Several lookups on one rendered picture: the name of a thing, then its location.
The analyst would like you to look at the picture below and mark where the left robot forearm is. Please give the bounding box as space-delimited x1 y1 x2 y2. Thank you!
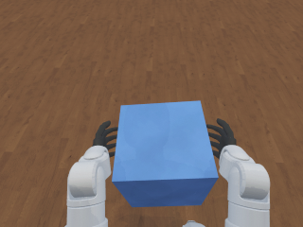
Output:
64 146 112 227

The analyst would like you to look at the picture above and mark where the carton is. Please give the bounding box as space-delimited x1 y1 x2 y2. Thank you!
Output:
112 100 219 207

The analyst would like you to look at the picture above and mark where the left robot hand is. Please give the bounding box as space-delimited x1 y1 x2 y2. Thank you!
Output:
92 120 118 158

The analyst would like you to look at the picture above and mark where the right robot forearm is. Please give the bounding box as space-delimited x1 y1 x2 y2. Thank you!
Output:
219 145 270 227

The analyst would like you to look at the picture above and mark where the right robot hand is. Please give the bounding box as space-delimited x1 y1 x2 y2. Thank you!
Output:
206 118 237 160

